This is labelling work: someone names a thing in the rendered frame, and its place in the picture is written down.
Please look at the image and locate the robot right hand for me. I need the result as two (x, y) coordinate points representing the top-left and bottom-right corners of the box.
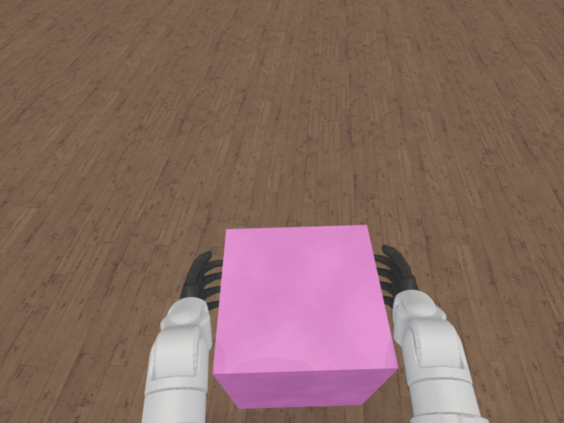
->
(374, 245), (419, 308)

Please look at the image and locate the right robot forearm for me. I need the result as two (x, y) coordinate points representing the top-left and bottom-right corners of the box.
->
(393, 290), (489, 423)

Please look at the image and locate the carton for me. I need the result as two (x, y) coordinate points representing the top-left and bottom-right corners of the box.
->
(212, 225), (398, 409)

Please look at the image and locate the robot left hand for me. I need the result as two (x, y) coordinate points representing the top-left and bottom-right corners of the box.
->
(180, 250), (223, 311)

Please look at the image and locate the left robot forearm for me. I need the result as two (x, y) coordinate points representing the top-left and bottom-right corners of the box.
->
(142, 297), (212, 423)

